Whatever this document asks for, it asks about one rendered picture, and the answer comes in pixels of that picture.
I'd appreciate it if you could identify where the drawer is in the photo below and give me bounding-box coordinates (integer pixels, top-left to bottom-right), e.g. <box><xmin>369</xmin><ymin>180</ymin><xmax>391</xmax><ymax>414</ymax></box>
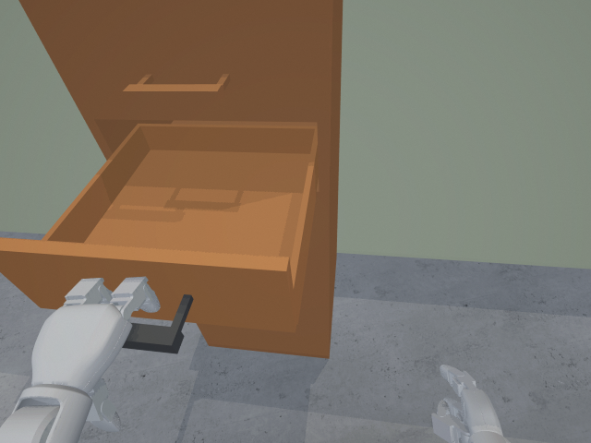
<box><xmin>0</xmin><ymin>124</ymin><xmax>319</xmax><ymax>333</ymax></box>

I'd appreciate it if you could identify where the handle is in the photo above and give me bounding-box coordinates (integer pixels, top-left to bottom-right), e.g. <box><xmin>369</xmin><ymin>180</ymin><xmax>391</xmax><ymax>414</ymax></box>
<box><xmin>122</xmin><ymin>294</ymin><xmax>194</xmax><ymax>353</ymax></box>
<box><xmin>123</xmin><ymin>84</ymin><xmax>225</xmax><ymax>106</ymax></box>

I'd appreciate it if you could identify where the right robot hand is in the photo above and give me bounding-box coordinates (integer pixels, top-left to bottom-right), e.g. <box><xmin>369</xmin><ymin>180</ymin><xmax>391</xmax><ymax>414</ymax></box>
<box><xmin>431</xmin><ymin>365</ymin><xmax>503</xmax><ymax>443</ymax></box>

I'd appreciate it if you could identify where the cabinet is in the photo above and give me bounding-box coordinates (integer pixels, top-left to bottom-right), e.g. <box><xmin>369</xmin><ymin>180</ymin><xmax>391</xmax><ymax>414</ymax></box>
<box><xmin>19</xmin><ymin>0</ymin><xmax>343</xmax><ymax>359</ymax></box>

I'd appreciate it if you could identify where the left robot hand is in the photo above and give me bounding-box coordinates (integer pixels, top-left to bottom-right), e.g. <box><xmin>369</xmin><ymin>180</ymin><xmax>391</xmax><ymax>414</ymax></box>
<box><xmin>31</xmin><ymin>277</ymin><xmax>161</xmax><ymax>432</ymax></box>

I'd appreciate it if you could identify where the left robot forearm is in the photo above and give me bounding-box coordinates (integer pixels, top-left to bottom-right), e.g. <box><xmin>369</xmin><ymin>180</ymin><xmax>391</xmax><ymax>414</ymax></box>
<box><xmin>0</xmin><ymin>384</ymin><xmax>92</xmax><ymax>443</ymax></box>

